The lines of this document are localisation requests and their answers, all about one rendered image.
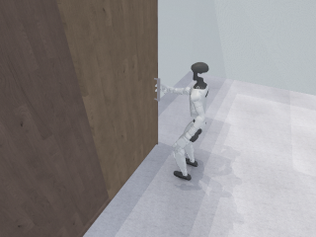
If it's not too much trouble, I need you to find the robot right forearm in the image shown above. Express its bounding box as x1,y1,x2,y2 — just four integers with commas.
168,87,186,95

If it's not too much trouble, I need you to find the robot left forearm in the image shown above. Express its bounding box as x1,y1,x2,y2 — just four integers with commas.
183,117,203,141

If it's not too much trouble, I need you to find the left robot thigh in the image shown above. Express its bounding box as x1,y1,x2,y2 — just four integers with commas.
174,129,199,157

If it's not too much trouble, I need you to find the wardrobe door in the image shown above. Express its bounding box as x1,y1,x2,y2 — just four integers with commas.
0,0,109,237
56,0,158,199

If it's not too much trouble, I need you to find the handle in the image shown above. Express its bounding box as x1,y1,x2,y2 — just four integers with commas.
154,78,161,102

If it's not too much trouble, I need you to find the right robot hand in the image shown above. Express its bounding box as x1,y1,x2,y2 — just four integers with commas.
155,83,169,94

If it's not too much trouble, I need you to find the robot left upper arm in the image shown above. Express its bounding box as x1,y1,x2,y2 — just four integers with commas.
191,90,205,122

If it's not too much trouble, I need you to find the left robot hand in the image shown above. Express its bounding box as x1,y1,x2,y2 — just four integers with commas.
172,137,187,152

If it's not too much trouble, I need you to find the robot right upper arm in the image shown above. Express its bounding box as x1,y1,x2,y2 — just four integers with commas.
183,82,205,96

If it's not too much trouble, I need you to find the left robot foot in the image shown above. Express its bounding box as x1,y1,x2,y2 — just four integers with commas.
173,171,192,181

